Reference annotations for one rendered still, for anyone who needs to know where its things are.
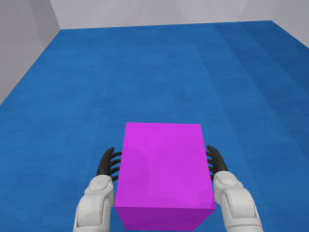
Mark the robot left hand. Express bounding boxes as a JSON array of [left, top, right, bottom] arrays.
[[96, 147, 122, 182]]

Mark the robot right forearm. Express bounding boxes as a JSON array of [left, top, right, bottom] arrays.
[[213, 171, 264, 232]]

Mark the robot left forearm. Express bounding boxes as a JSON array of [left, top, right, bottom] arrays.
[[72, 175, 115, 232]]

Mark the carton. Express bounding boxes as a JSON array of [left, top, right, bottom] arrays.
[[114, 122, 216, 231]]

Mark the robot right hand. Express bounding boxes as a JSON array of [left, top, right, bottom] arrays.
[[206, 145, 228, 180]]

